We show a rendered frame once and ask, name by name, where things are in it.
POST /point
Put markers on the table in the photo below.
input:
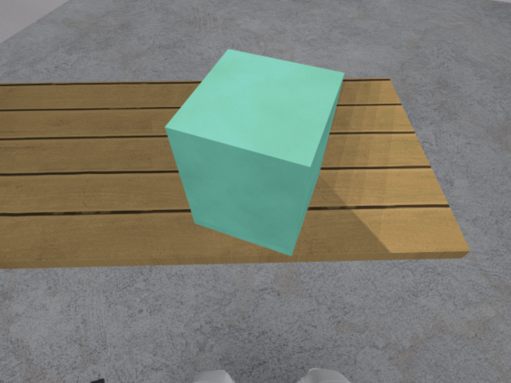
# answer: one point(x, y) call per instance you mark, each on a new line
point(88, 179)

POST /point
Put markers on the carton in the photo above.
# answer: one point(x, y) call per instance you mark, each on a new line
point(249, 144)

